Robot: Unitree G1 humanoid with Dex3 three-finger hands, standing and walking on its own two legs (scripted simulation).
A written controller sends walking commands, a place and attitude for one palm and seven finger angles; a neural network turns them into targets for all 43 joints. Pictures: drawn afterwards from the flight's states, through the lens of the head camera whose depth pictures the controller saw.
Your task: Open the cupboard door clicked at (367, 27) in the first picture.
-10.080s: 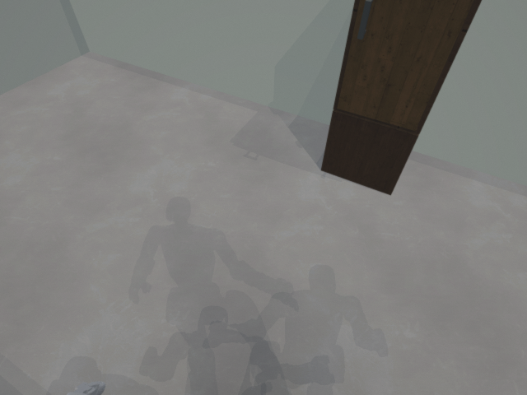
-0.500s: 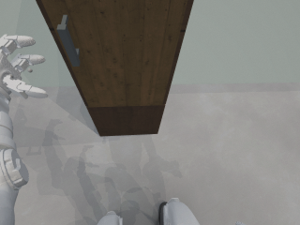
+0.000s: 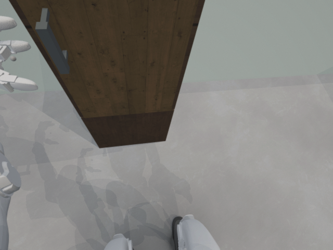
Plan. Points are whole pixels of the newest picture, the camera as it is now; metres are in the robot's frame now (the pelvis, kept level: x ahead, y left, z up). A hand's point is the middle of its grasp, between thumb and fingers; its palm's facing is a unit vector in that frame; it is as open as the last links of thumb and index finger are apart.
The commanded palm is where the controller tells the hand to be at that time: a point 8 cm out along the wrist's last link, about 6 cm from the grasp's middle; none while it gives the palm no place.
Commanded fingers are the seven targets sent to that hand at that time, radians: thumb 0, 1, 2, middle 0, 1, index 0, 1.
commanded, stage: move the hooked fingers beside the handle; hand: left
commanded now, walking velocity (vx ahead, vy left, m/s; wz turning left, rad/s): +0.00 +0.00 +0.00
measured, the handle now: (55, 43) +0.56 +0.20 +0.10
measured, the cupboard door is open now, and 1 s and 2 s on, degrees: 0 0 0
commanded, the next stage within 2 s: slide the fingers in behind the handle in 0.66 s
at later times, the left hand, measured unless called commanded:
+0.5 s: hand (11, 68) +0.49 +0.27 +0.10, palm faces +0.04 -1.00 +0.00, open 14.0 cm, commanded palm +0.46 +0.31 +0.10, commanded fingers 0.00 -0.50 0.30 -0.30 -1.20 -0.30 -1.20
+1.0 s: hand (26, 65) +0.49 +0.24 +0.10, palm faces +0.01 -1.00 +0.00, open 14.0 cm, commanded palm +0.47 +0.29 +0.10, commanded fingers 0.00 -0.50 0.30 -0.30 -1.20 -0.30 -1.20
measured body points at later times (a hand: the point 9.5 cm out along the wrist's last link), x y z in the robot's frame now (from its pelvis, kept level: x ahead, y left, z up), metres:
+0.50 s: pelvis +0.01 +0.00 +0.00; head +0.14 +0.02 +0.43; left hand +0.48 +0.32 +0.10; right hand +0.05 -0.27 -0.10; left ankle -0.05 +0.11 -0.69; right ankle +0.05 -0.15 -0.69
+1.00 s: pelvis -0.01 -0.01 +0.00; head +0.12 +0.01 +0.43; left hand +0.49 +0.30 +0.11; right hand -0.01 -0.28 -0.11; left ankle -0.05 +0.11 -0.69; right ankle +0.05 -0.15 -0.69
